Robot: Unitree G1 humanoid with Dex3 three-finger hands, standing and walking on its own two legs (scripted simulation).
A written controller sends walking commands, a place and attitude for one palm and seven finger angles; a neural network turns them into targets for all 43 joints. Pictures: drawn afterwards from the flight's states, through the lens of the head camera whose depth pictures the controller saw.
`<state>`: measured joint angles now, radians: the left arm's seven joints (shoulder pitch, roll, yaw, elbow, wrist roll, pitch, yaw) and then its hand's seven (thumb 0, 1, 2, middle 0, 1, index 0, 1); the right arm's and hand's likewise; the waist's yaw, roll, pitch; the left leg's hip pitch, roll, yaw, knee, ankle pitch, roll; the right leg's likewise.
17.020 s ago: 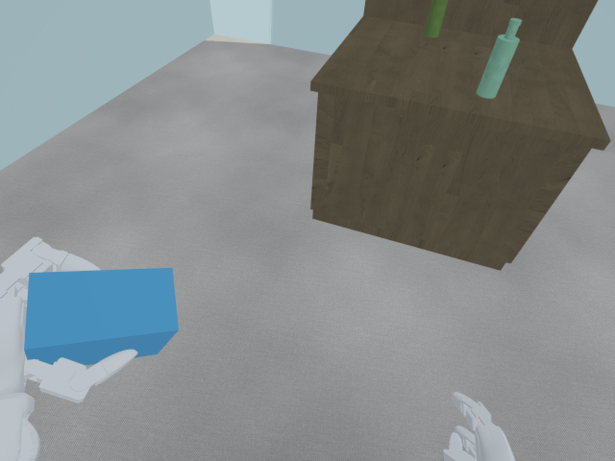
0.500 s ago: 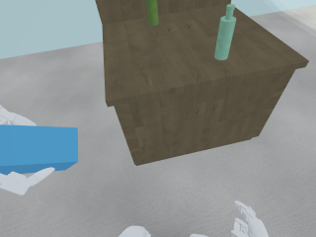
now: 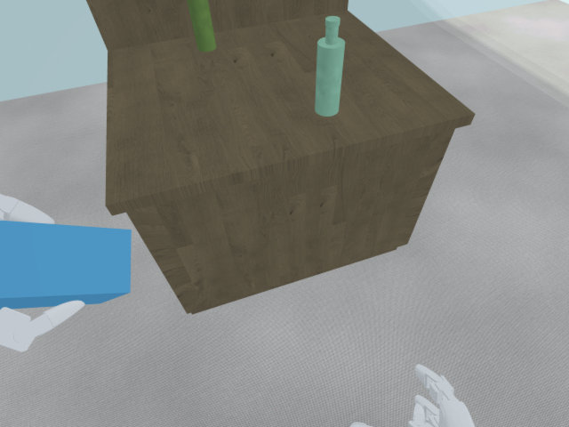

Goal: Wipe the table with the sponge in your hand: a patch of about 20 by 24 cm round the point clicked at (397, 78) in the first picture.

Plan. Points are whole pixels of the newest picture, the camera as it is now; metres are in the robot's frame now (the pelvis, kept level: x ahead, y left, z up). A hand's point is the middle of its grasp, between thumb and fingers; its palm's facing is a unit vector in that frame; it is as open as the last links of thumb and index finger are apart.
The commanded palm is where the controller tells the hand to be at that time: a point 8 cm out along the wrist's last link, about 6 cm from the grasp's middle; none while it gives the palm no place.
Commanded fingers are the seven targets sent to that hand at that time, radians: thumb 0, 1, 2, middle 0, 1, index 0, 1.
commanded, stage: shuffle to correct the standing spot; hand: left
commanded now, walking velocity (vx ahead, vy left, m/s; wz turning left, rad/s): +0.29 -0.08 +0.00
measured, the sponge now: (74, 269) +0.23 +0.23 +0.18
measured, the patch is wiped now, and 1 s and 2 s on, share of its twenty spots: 0.00 0.00 0.00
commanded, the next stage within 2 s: none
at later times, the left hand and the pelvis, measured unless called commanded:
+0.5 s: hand (186, 190) +0.34 +0.14 +0.19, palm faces +0.40 -0.78 -0.49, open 10.6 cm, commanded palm +0.27 +0.17 +0.20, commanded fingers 0.00 0.10 1.30 -1.20 -1.60 -1.20 -1.60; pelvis +0.11 -0.11 +0.00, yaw -1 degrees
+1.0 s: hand (296, 135) +0.45 +0.02 +0.19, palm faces +0.34 -0.76 -0.55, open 10.6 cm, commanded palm +0.40 +0.06 +0.20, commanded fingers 0.00 0.10 1.30 -1.20 -1.60 -1.20 -1.60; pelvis +0.23 -0.21 -0.01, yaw -4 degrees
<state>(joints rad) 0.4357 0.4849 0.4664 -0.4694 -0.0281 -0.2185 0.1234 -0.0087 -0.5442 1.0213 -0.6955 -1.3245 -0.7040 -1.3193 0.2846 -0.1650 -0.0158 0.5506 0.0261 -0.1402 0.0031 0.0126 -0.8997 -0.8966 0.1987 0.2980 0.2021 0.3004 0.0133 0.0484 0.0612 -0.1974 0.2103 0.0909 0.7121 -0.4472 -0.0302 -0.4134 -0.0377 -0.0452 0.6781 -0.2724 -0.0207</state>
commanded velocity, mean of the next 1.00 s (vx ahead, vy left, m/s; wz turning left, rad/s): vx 0.28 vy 0.01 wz -0.01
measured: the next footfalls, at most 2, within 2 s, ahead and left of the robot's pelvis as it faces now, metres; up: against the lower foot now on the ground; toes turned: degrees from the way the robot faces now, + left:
left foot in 0.22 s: +0.14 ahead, +0.12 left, +0.00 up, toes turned +1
right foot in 0.42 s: +0.17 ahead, -0.19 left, +0.00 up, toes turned -7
